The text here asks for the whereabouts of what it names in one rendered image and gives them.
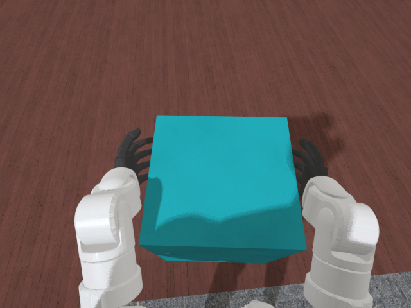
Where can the robot right hand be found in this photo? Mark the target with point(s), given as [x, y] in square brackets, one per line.
[314, 164]

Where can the robot right forearm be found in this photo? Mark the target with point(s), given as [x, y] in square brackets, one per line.
[346, 234]

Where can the robot left forearm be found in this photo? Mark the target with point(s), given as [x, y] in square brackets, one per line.
[105, 237]

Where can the carton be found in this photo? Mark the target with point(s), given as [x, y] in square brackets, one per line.
[222, 189]

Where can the robot left hand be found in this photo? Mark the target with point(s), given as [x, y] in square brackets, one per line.
[128, 158]

